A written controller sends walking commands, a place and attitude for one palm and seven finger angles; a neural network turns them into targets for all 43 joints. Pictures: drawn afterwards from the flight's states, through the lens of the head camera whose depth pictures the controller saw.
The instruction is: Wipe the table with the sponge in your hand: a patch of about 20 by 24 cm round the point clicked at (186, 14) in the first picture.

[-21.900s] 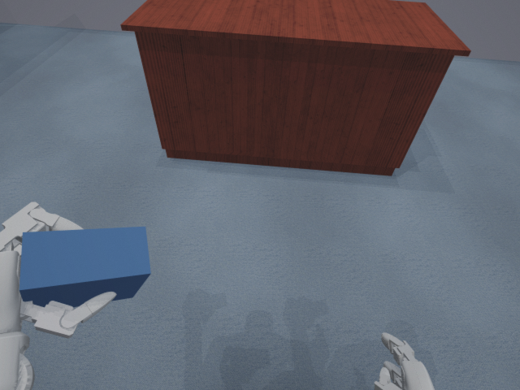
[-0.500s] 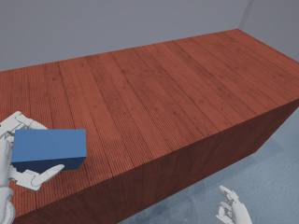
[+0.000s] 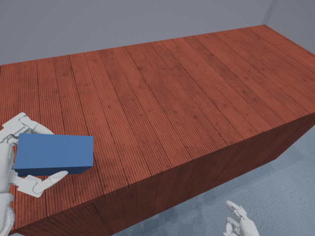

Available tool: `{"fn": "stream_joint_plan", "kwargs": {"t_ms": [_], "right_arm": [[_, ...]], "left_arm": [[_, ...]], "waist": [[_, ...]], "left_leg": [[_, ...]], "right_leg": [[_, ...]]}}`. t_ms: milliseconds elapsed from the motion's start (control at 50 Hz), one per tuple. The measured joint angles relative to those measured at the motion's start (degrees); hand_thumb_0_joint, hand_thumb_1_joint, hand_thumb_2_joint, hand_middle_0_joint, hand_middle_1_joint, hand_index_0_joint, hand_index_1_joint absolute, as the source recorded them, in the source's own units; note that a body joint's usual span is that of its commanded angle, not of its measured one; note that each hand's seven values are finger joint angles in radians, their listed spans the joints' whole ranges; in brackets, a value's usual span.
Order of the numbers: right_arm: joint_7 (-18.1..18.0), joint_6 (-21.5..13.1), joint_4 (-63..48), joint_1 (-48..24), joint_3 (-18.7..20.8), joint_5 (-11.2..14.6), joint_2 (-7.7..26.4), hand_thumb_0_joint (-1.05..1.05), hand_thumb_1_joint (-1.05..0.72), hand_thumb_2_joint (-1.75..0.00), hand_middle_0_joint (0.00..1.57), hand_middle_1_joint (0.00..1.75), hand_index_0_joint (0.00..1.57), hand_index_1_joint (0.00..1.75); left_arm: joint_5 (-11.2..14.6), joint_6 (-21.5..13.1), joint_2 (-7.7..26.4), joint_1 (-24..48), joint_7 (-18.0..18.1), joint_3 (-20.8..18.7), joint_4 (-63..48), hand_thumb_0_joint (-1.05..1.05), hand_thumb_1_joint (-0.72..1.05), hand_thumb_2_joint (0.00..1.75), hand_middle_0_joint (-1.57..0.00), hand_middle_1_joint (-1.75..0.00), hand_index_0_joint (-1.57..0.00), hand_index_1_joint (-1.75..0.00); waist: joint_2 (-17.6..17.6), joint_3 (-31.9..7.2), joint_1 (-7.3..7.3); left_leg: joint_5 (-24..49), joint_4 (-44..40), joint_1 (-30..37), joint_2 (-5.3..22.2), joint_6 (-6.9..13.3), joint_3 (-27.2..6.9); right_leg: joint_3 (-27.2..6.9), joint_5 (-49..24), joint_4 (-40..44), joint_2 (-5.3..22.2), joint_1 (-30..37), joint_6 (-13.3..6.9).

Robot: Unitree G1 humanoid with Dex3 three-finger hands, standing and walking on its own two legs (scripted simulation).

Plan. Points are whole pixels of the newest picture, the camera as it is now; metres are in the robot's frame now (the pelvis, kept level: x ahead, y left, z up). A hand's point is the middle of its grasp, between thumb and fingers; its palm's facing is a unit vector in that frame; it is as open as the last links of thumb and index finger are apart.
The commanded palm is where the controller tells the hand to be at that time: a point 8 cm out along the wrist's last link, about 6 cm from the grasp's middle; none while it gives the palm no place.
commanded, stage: come to a stop and stand still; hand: left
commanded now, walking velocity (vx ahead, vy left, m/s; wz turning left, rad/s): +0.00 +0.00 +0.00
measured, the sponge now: (66, 156) +0.23 +0.22 +0.12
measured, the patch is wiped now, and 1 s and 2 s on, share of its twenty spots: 0.00 0.00 0.00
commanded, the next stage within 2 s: look again from close up in 0.50 s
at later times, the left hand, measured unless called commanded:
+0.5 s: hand (44, 140) +0.24 +0.25 +0.16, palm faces +0.38 -0.85 -0.37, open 10.0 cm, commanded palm +0.18 +0.28 +0.18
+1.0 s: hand (52, 148) +0.23 +0.23 +0.16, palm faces +0.37 -0.85 -0.38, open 10.0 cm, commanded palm +0.17 +0.27 +0.18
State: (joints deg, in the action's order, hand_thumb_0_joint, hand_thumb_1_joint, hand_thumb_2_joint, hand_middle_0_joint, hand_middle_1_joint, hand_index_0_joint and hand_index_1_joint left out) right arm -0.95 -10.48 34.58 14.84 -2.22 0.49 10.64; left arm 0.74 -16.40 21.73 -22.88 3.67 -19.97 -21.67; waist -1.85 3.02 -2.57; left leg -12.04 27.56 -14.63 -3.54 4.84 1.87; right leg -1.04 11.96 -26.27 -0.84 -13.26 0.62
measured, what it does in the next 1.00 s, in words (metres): stands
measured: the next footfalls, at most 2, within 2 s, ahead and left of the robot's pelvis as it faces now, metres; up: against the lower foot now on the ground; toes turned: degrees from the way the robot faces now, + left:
none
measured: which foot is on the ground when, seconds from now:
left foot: down 0.00-1.00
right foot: down 0.00-1.00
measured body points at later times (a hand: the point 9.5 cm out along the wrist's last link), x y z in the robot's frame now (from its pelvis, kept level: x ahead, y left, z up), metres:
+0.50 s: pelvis +0.03 +0.00 +0.00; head +0.05 +0.03 +0.45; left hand +0.21 +0.30 +0.18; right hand +0.22 -0.21 -0.06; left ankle +0.03 +0.06 -0.74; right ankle +0.02 -0.13 -0.74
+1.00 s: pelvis +0.01 -0.02 +0.01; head +0.03 +0.00 +0.46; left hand +0.20 +0.27 +0.18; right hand +0.19 -0.24 -0.07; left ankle +0.03 +0.06 -0.74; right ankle +0.02 -0.13 -0.74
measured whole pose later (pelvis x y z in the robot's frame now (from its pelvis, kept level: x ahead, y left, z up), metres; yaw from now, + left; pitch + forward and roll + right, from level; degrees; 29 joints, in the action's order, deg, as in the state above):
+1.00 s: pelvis +0.01 -0.02 +0.01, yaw +0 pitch -1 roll -1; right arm -2.3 -7.1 33.6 12.4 -1.3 0.5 12.0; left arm 1.9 -11.9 20.6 -25.4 5.8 -19.2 -25.2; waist -0.4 2.3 -1.1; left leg -11.5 24.6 -12.4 -2.1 3.3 0.6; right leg 0.0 10.1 -20.4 -2.3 -9.6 -0.7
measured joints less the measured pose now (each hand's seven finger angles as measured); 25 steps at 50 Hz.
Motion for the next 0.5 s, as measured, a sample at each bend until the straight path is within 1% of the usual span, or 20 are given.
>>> {"fn": "stream_joint_plan", "kwargs": {"t_ms": [40,120,200,280,340,420,500], "right_arm": [[0.2,-0.2,0.2,-0.6,-0.3,-0.1,-0.3,0.02,-0.91,-0.9,0.2,0.3,0.2,0.3],[0.8,-0.5,0.1,-2.2,-0.5,-0.3,-0.5,0.02,-0.91,-0.9,0.2,0.3,0.2,0.3],[1.2,0.3,-0.8,-4.1,-0.3,-0.5,-0.5,0.02,-0.91,-0.9,0.2,0.3,0.2,0.3],[0.9,1.7,-2.0,-5.5,0.0,-0.3,-0.6,0.02,-0.91,-0.9,0.2,0.3,0.2,0.3],[0.5,2.6,-2.8,-5.7,0.1,-0.2,-0.5,0.01,-0.91,-0.9,0.2,0.3,0.2,0.3],[0.0,3.3,-3.0,-5.2,0.3,0.0,0.0,0.01,-0.91,-0.9,0.2,0.3,0.2,0.3],[-0.4,3.7,-2.6,-4.4,0.5,-0.1,0.4,0.01,-0.91,-0.9,0.2,0.3,0.2,0.3]], "left_arm": [[0.0,0.5,-0.2,1.7,0.5,-1.1,0.1,-0.01,-0.48,1.03,-0.76,-1.33,-0.75,-1.34],[0.4,0.9,-1.3,3.1,1.5,-1.7,-1.9,-0.01,-0.48,1.03,-0.75,-1.33,-0.74,-1.34],[0.6,1.3,-1.5,2.2,1.4,-0.7,-4.3,-0.01,-0.48,1.03,-0.75,-1.33,-0.74,-1.34],[0.8,2.1,-0.5,0.3,1.0,-0.4,-5.0,-0.01,-0.48,1.03,-0.75,-1.33,-0.74,-1.34],[1.1,2.9,0.4,-1.0,1.0,-0.7,-5.1,-0.01,-0.48,1.03,-0.75,-1.33,-0.74,-1.34],[1.4,3.9,0.6,-1.9,1.3,-1.0,-5.6,-0.01,-0.48,1.03,-0.75,-1.33,-0.74,-1.34],[1.4,4.2,-0.1,-2.0,1.8,-0.5,-6.1,-0.01,-0.48,1.03,-0.75,-1.33,-0.74,-1.34]], "waist": [[-0.2,0.4,-0.37],[-0.3,0.5,-0.42],[-0.2,0.1,0.24],[-0.3,-0.2,1.07],[-0.4,-0.1,1.33],[-0.4,0.1,1.17],[-0.2,0.3,0.76]], "left_leg": [[-0.4,0.1,0.3,-0.1,0.0,-0.3],[-1.1,0.0,1.0,0.0,-0.1,-0.5],[-1.6,-0.1,1.3,0.0,-0.1,-0.5],[-1.9,-0.4,1.6,0.0,-0.2,-0.4],[-1.9,-0.7,1.8,0.1,-0.2,-0.5],[-1.8,-0.9,1.9,0.2,-0.4,-0.8],[-1.4,-1.2,2.1,0.2,-0.5,-1.0]], "right_leg": [[0.2,0.3,0.1,0.1,0.5,0.1],[0.4,0.6,1.2,0.0,1.6,0.1],[0.4,0.8,2.0,0.0,2.2,0.2],[0.3,1.1,2.3,0.0,2.5,0.2],[0.3,1.1,2.6,-0.1,2.7,0.2],[0.6,0.8,3.2,-0.2,3.1,0.0],[0.8,0.5,3.5,-0.3,3.4,-0.1]]}}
